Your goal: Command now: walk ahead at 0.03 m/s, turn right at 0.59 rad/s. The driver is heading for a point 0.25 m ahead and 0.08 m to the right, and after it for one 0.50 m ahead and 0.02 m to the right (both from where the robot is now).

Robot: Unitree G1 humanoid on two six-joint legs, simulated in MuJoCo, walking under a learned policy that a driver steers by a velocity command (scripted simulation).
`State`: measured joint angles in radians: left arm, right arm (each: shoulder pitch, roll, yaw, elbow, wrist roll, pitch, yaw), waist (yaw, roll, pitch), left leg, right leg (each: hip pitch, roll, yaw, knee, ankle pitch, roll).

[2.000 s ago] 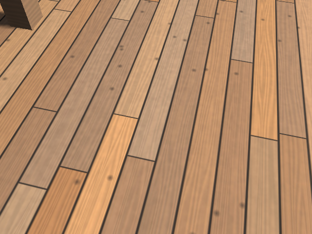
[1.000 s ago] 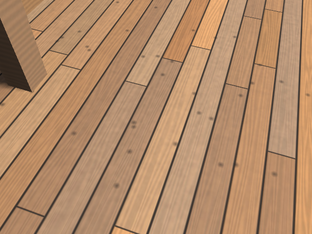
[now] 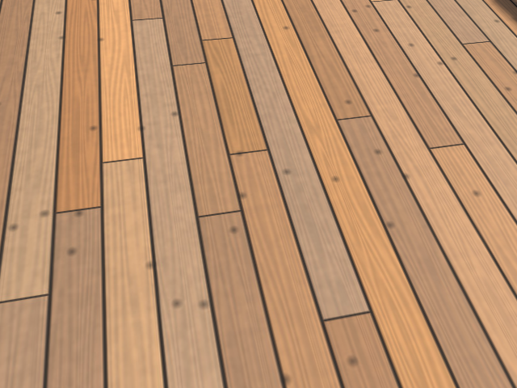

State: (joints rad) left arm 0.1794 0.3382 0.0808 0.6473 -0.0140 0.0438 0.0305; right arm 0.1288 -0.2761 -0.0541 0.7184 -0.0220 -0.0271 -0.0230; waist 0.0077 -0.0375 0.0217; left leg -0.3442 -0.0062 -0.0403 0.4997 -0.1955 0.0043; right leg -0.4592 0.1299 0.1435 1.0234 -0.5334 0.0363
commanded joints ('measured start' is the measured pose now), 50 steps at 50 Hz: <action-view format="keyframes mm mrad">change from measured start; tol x16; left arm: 1 72 115 45 -37 -8 18 5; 17 107 240 79 -106 4 17 -15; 50 -51 -5 -1 -25 -5 -144 -50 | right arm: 1 -24 -127 -32 -70 12 5 -11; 50 107 -188 -48 -30 57 17 -6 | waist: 1 13 158 -96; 14 3 219 -106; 17 -23 -298 -91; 21 0 -91 -74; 37 -17 -98 -88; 41 18 246 -55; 50 -2 200 0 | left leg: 1 225 274 -205 -124 452 189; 14 193 308 7 -92 264 159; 16 3 213 132 143 21 21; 17 -290 65 188 459 -461 -85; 19 -334 39 -15 681 -417 -70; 24 -260 21 -22 647 -167 -85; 35 -28 12 -4 187 -182 -73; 39 298 144 -121 -158 156 6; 42 107 263 -418 -310 -487 206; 50 130 143 -338 -264 -218 183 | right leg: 1 -153 -87 -22 208 47 56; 13 117 -148 -190 -364 205 -3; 15 271 -112 -207 -562 354 -62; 17 509 -459 311 -639 913 -265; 21 352 -367 204 -687 637 -263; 37 257 -284 256 -594 603 -234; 40 108 -68 -17 -457 93 -65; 45 -41 -107 -79 -261 37 -27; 50 208 -70 -138 -610 255 -44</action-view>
